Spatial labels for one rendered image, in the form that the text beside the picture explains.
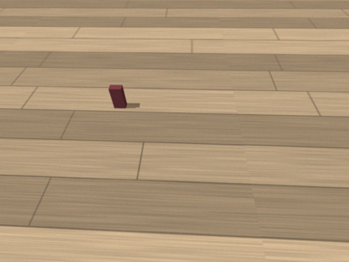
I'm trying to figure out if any carton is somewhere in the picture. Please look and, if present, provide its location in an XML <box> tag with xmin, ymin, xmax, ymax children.
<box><xmin>109</xmin><ymin>85</ymin><xmax>127</xmax><ymax>109</ymax></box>

